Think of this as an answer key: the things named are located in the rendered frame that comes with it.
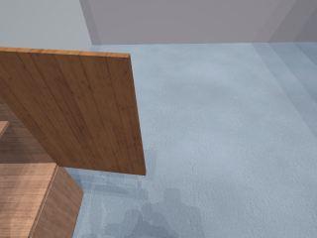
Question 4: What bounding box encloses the cupboard door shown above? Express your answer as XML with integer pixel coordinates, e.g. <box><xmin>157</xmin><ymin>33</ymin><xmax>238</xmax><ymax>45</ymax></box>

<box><xmin>0</xmin><ymin>47</ymin><xmax>147</xmax><ymax>176</ymax></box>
